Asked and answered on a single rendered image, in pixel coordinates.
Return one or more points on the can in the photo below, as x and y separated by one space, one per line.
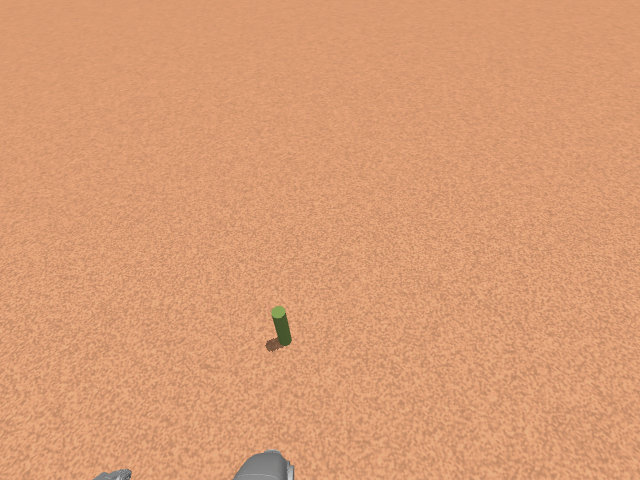
281 325

